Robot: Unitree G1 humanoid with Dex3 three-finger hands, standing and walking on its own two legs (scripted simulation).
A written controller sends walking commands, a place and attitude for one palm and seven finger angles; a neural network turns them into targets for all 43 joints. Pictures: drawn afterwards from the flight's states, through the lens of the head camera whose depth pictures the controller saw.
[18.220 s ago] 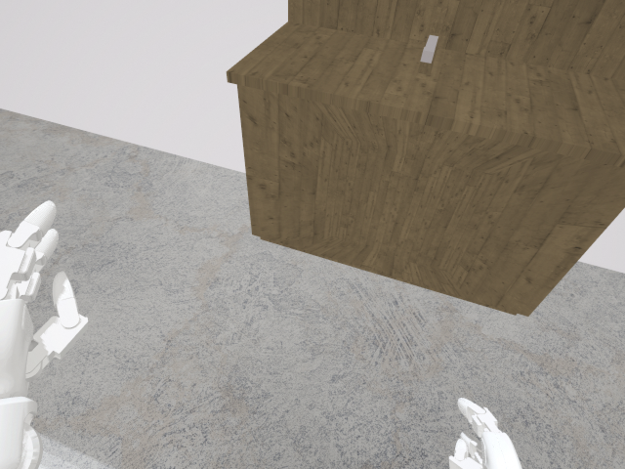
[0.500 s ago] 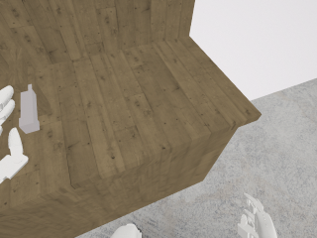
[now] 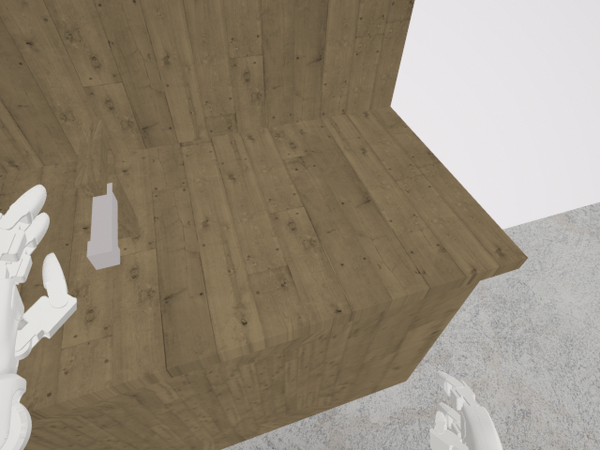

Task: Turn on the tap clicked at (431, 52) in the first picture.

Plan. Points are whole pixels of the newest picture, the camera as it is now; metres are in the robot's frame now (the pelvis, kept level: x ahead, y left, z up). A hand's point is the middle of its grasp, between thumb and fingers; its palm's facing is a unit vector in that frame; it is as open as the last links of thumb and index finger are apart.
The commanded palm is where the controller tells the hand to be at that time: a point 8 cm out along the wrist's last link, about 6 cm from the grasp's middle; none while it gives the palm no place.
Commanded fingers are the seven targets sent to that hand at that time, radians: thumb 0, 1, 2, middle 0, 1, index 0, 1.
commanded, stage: come to a stop and stand still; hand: left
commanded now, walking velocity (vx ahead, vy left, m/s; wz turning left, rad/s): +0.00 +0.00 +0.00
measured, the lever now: (104, 253) +0.30 +0.29 +0.11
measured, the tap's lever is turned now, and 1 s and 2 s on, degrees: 0 0 0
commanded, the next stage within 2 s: look again from close up in 0.58 s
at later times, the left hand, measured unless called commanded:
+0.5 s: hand (115, 254) +0.27 +0.24 +0.16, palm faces +0.33 -0.83 -0.45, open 7.4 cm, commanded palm +0.21 +0.27 +0.18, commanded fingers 0.00 0.90 0.90 -0.20 -0.30 -0.20 -0.30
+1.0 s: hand (107, 273) +0.24 +0.23 +0.16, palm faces +0.26 -0.87 -0.41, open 7.4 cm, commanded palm +0.18 +0.28 +0.18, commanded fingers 0.00 0.90 0.90 -0.20 -0.30 -0.20 -0.30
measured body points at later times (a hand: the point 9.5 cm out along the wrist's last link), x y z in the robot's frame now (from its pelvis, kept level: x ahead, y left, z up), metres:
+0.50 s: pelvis +0.05 -0.01 +0.00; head +0.08 +0.00 +0.45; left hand +0.24 +0.28 +0.18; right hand +0.23 -0.24 -0.08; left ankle +0.07 +0.09 -0.74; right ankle +0.00 -0.12 -0.74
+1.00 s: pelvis +0.02 +0.00 +0.00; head +0.04 +0.01 +0.45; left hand +0.22 +0.28 +0.18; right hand +0.17 -0.25 -0.07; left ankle +0.07 +0.09 -0.74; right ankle +0.00 -0.12 -0.74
